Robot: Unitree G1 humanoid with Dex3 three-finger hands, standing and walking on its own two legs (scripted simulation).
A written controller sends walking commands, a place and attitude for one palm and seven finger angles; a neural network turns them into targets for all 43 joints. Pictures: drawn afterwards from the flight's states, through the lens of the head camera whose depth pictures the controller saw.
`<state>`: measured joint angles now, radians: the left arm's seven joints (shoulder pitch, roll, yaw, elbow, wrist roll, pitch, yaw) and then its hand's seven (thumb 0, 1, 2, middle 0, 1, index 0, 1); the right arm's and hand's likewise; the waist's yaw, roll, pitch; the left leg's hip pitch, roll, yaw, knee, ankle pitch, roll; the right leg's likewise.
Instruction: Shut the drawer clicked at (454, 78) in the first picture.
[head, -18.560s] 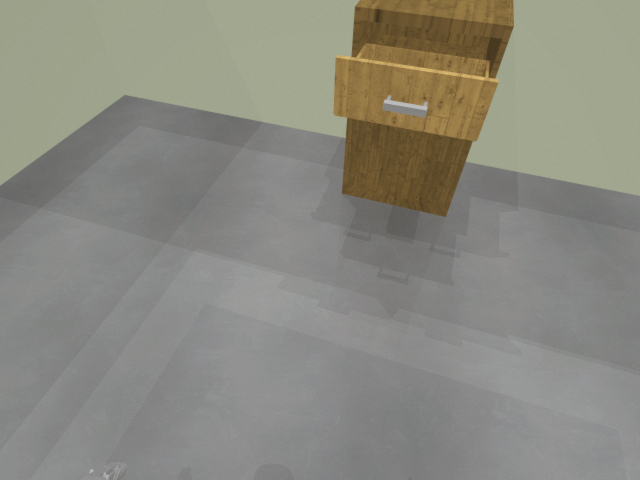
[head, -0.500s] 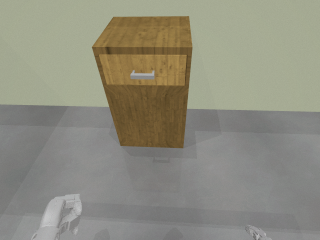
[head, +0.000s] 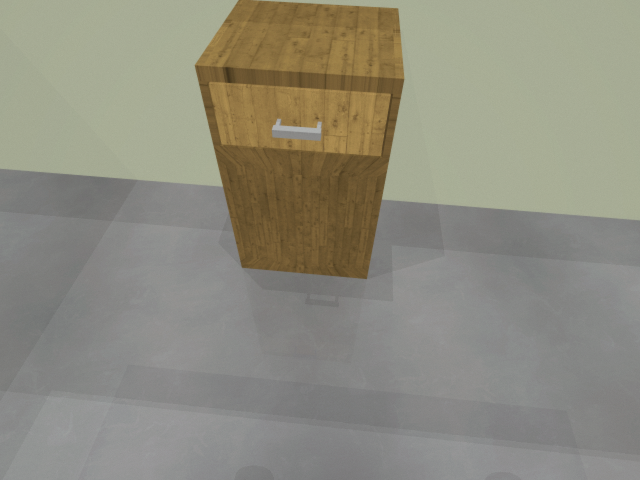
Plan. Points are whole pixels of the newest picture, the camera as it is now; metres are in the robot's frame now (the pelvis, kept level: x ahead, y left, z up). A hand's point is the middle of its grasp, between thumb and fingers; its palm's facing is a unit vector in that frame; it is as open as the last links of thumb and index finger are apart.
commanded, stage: let the arm hang, fingers relaxed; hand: left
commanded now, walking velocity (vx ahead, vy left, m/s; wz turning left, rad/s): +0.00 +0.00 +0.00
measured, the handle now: (297, 128) +0.92 +0.12 -0.09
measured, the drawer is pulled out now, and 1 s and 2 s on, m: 0.00 0.00 0.00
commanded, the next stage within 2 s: look to check the result in 0.44 s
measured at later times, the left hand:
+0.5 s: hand out of the picture +0.05 +0.18 -0.17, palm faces +0.00 -0.97 -0.23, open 7.3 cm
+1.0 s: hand out of the picture +0.07 +0.19 -0.17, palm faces -0.01 -0.97 -0.26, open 7.3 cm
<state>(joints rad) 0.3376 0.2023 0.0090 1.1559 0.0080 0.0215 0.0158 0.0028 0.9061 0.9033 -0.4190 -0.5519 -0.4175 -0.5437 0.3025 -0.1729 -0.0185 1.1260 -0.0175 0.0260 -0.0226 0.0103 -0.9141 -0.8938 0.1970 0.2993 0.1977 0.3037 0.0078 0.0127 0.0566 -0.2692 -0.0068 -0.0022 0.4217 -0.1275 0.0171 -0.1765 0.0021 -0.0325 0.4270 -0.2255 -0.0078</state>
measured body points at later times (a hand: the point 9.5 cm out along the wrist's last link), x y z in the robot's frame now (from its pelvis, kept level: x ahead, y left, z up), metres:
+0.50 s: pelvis +0.01 -0.01 +0.00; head +0.03 -0.01 +0.45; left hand +0.05 +0.24 -0.15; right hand +0.02 -0.24 -0.16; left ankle +0.06 +0.11 -0.74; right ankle +0.00 -0.12 -0.74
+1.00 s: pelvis +0.03 -0.02 +0.00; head +0.05 -0.02 +0.45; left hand +0.07 +0.24 -0.15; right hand +0.07 -0.27 -0.15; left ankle +0.06 +0.11 -0.74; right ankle +0.00 -0.12 -0.74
